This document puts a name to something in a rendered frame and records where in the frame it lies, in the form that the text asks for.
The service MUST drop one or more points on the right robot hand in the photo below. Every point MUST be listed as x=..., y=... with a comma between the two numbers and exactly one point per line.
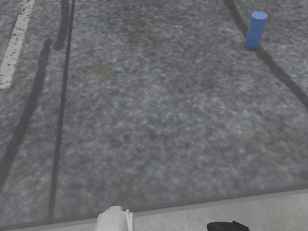
x=226, y=226

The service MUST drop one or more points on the robot left thigh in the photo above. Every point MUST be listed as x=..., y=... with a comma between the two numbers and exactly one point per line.
x=115, y=220

